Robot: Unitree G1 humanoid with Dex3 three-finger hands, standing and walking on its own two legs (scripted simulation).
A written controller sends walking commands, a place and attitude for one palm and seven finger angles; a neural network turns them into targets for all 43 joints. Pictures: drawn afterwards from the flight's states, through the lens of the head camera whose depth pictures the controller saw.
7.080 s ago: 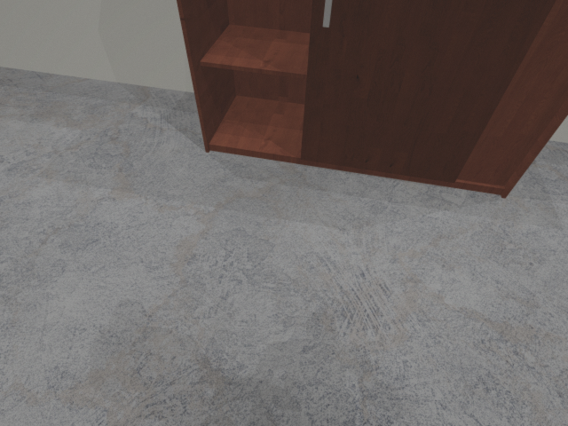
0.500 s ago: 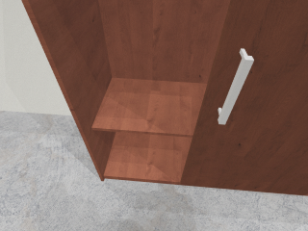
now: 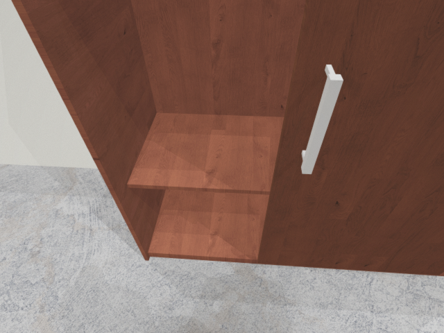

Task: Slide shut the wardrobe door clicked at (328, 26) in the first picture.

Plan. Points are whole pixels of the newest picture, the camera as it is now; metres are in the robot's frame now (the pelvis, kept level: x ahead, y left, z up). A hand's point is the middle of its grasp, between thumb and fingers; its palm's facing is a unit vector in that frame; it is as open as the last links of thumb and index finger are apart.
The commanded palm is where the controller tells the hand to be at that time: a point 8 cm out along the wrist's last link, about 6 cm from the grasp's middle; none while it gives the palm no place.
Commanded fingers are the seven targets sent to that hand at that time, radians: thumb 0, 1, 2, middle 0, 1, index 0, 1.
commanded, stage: look again from close up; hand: right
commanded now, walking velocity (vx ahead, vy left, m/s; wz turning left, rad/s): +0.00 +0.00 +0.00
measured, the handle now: (316, 124) +0.53 -0.18 +0.10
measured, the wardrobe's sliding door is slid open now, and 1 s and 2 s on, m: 0.52 0.52 0.52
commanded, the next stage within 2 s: none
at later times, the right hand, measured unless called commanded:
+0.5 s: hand out of the picture -0.02 -0.14 -0.18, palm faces +0.04 +0.99 -0.13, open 7.4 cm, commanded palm none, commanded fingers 0.00 -0.90 -0.90 0.20 0.30 0.20 0.30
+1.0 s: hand out of the picture +0.00 -0.13 -0.18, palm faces +0.04 +0.99 -0.13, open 7.4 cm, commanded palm none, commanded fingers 0.00 -0.90 -0.90 0.20 0.30 0.20 0.30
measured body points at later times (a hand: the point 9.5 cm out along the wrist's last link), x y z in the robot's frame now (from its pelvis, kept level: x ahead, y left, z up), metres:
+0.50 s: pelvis +0.01 +0.01 +0.00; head +0.01 -0.01 +0.45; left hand +0.00 +0.22 -0.15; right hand -0.02 -0.19 -0.17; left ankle +0.02 +0.14 -0.74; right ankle +0.03 -0.09 -0.74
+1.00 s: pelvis +0.02 +0.02 +0.00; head +0.02 +0.01 +0.45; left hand +0.00 +0.23 -0.16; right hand +0.00 -0.18 -0.16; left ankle +0.02 +0.14 -0.74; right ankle +0.03 -0.09 -0.74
